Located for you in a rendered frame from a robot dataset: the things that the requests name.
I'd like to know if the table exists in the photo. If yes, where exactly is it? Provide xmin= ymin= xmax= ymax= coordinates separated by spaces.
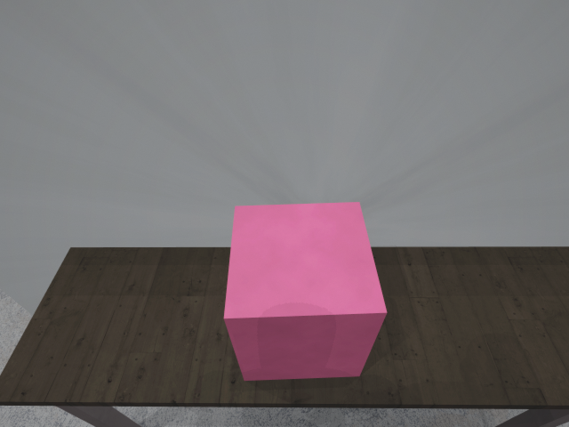
xmin=0 ymin=246 xmax=569 ymax=427

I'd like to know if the carton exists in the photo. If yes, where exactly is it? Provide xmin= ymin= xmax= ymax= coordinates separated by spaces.
xmin=224 ymin=202 xmax=387 ymax=381

